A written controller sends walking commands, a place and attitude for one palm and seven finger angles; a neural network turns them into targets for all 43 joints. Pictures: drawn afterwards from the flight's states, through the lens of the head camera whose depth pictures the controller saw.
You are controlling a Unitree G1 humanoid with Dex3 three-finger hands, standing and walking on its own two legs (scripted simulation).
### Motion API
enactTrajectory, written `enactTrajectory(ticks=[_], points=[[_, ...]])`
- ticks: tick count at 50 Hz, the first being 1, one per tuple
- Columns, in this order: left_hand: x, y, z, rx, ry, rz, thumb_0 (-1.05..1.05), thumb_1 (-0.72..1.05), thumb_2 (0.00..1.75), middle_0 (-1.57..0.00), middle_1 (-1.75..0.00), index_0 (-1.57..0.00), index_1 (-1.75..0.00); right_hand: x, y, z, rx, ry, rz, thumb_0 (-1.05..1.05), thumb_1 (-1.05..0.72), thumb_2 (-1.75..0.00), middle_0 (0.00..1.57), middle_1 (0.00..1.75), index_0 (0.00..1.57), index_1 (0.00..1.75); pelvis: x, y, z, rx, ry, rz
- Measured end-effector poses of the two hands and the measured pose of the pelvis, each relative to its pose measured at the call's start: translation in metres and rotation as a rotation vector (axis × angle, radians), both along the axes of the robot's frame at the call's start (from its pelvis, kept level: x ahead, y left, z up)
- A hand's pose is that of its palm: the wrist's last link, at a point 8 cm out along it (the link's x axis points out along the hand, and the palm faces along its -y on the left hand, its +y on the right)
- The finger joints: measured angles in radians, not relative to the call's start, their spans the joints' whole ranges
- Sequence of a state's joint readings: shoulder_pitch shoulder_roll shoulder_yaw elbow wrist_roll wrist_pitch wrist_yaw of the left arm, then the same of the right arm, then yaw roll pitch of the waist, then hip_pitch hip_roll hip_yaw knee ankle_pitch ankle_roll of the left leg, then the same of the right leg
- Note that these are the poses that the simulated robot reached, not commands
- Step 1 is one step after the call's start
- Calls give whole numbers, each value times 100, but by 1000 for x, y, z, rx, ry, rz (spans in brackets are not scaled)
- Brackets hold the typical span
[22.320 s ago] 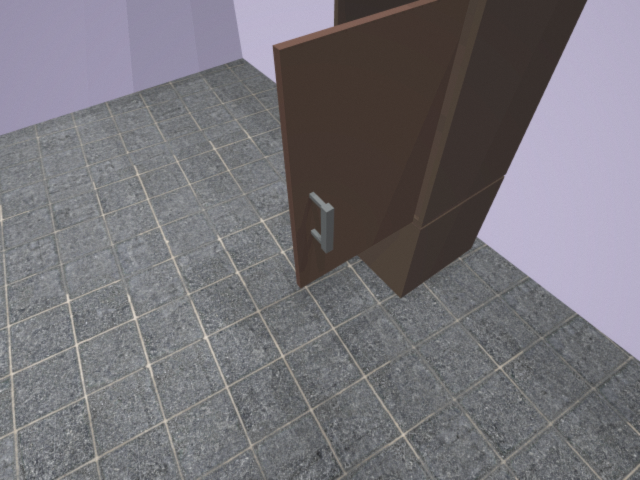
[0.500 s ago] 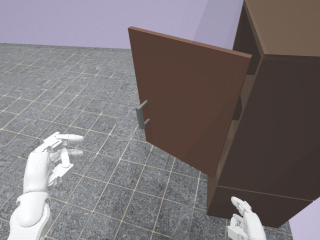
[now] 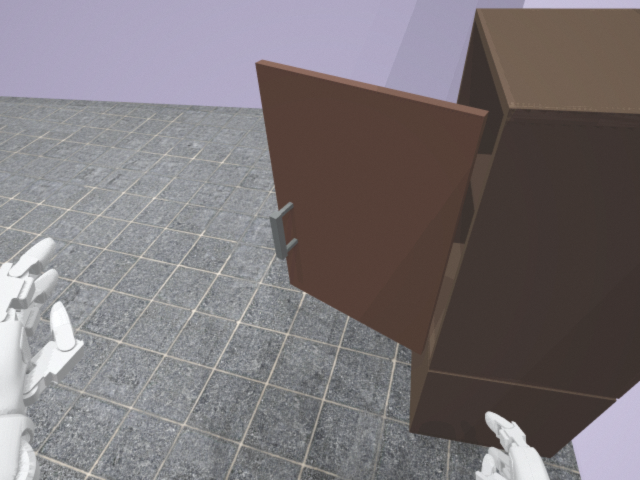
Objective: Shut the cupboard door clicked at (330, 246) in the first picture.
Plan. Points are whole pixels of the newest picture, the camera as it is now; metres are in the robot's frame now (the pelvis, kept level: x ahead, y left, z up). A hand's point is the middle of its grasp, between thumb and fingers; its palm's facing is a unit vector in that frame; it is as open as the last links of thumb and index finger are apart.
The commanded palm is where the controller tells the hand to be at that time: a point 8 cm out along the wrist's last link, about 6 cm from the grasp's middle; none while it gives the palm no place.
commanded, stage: draw the hand back to the body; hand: left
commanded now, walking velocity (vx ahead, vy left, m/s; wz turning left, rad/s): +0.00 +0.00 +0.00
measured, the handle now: (284, 231) +0.64 +0.17 -0.11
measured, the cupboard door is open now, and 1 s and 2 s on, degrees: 66 66 66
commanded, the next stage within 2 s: step back with the hand held close in 0.08 s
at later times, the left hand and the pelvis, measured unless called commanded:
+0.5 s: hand (64, 342) +0.19 +0.28 +0.15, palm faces +0.38 -0.78 -0.50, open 7.4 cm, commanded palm +0.13 +0.32 +0.17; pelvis -0.01 +0.02 -0.01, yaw -1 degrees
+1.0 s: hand (21, 386) +0.15 +0.29 +0.15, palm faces +0.45 -0.77 -0.46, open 7.4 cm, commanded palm +0.08 +0.32 +0.17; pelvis -0.06 +0.03 -0.02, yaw -1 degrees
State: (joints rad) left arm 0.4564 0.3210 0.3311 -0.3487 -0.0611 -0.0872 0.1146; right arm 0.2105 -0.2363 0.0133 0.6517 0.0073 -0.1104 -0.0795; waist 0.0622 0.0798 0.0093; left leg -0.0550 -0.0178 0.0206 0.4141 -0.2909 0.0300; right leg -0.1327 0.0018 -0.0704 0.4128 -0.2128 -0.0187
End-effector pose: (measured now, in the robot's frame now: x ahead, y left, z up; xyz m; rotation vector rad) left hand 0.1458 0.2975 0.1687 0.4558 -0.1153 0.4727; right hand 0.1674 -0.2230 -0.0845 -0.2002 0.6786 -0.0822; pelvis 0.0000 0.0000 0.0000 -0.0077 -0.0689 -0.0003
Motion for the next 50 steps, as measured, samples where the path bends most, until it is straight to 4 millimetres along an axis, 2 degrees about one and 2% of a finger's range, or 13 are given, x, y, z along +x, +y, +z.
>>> enactTrajectory(ticks=[13,22,28,33,39,50], points=[[-1,1,10,44,-26,-20,1,89,90,-21,-30,-22,-30,-7,-1,1,18,-3,-15,1,-91,-90,20,30,20,30,-4,-1,0,-8,12,-7],[7,14,1,85,14,-68,1,89,90,-21,-30,-22,-30,-24,-11,-5,-36,89,-106,1,-91,-90,20,30,20,30,-9,16,-4,-10,87,-8],[7,26,7,139,15,-100,1,89,90,-21,-30,-22,-30,-35,-6,-4,-56,100,-144,1,-91,-90,20,30,20,30,-18,27,-7,1,94,-22],[-2,31,11,161,-21,-112,1,89,90,-21,-30,-22,-30,-43,4,-2,-49,77,-140,1,-91,-90,20,30,20,30,-29,32,-11,6,94,-31],[-18,33,3,148,-50,-98,1,89,90,-21,-30,-22,-30,-56,11,-3,-49,62,-122,1,-91,-90,20,30,20,30,-44,32,-16,3,90,-29],[-42,28,3,157,-137,-91,1,89,90,-21,-30,-22,-30,-84,3,-7,-83,68,-102,1,-90,-90,21,30,20,30,-64,27,-24,-6,79,-20]])
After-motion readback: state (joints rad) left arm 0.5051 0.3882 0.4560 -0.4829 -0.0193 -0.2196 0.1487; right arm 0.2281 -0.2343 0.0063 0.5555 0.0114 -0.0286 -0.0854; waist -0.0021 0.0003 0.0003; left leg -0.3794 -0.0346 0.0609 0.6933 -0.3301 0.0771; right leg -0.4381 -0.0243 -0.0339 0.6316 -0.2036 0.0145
